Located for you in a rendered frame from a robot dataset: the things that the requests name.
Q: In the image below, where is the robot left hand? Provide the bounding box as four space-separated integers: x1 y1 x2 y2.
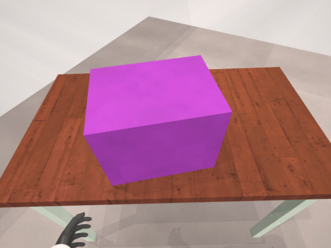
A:
55 212 92 248

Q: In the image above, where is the carton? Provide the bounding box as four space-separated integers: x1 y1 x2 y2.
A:
83 55 232 186

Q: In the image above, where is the table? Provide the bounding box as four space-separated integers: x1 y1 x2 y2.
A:
0 67 331 242

